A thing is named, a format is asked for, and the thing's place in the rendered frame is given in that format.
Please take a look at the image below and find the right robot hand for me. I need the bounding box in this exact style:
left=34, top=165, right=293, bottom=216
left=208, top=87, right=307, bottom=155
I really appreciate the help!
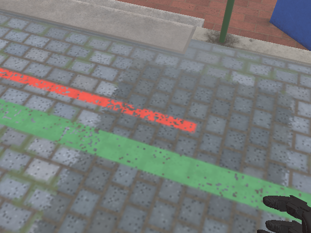
left=257, top=195, right=311, bottom=233

